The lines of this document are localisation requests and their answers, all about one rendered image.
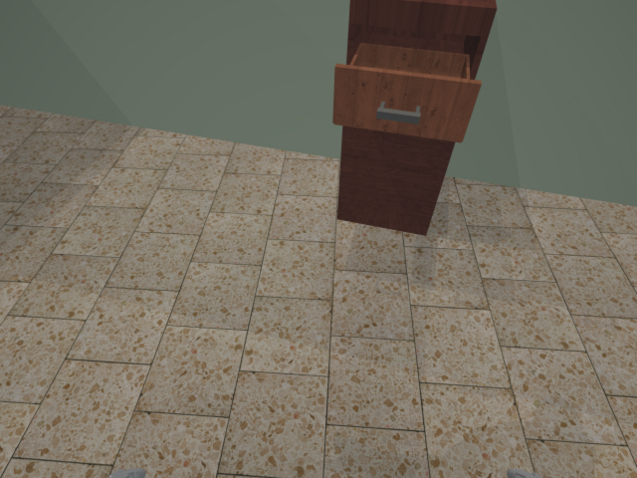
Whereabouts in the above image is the handle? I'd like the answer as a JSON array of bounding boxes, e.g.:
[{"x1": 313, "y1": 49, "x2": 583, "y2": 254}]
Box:
[{"x1": 376, "y1": 102, "x2": 421, "y2": 124}]

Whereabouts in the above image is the drawer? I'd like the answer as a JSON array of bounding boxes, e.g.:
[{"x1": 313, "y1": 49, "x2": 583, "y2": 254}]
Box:
[{"x1": 332, "y1": 43, "x2": 482, "y2": 142}]

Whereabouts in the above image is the cabinet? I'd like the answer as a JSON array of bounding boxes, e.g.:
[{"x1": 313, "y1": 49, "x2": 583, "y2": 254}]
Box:
[{"x1": 337, "y1": 0, "x2": 497, "y2": 236}]

